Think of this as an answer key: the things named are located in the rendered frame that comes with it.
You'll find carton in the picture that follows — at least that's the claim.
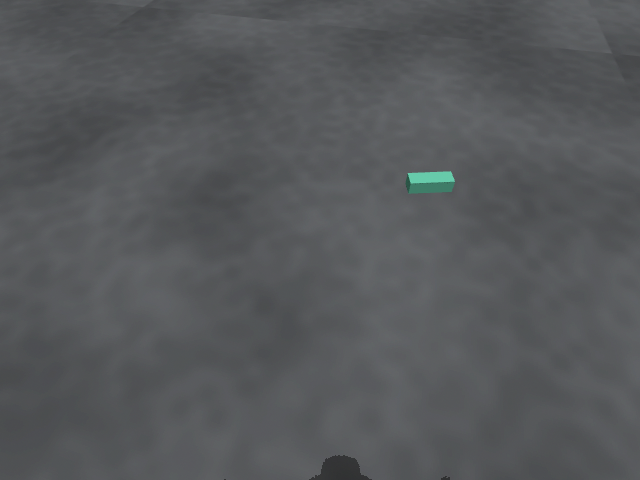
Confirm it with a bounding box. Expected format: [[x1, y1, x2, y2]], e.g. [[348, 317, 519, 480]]
[[406, 171, 455, 194]]

